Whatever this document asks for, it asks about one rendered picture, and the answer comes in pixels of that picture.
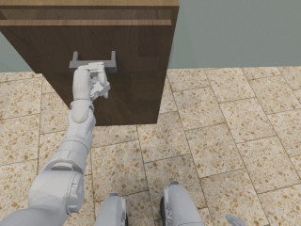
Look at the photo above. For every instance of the robot left thigh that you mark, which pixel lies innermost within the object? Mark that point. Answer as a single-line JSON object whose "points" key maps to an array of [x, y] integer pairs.
{"points": [[112, 212]]}

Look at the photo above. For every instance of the robot left forearm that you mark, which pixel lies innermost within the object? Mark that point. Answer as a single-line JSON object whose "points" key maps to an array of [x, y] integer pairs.
{"points": [[74, 147]]}

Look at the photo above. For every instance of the cabinet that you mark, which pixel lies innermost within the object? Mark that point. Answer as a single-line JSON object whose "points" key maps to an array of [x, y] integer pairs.
{"points": [[134, 98]]}

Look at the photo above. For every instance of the drawer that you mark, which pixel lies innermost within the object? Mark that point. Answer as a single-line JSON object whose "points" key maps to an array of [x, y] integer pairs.
{"points": [[139, 37]]}

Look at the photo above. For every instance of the robot thigh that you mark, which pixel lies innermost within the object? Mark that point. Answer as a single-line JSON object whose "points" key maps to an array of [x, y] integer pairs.
{"points": [[112, 212], [183, 210]]}

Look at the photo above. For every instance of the handle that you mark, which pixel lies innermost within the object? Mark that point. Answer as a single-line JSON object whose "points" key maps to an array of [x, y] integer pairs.
{"points": [[110, 66]]}

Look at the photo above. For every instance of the left robot hand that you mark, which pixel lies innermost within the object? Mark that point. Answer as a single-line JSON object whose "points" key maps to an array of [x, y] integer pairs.
{"points": [[83, 83]]}

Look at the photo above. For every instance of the robot right thigh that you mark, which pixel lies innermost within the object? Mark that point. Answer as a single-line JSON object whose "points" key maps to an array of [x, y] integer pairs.
{"points": [[183, 210]]}

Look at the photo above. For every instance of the right robot hand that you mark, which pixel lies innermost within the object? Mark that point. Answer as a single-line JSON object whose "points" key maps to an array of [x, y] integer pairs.
{"points": [[234, 221]]}

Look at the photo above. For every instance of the left robot upper arm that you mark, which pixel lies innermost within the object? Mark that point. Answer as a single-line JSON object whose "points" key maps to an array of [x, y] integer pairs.
{"points": [[55, 195]]}

